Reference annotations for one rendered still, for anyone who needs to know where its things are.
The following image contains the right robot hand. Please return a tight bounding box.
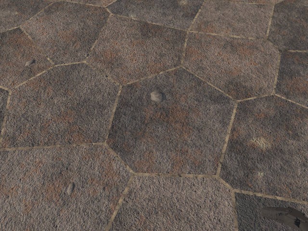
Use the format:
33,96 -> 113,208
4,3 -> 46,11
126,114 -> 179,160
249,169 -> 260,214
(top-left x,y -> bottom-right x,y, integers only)
261,206 -> 308,231

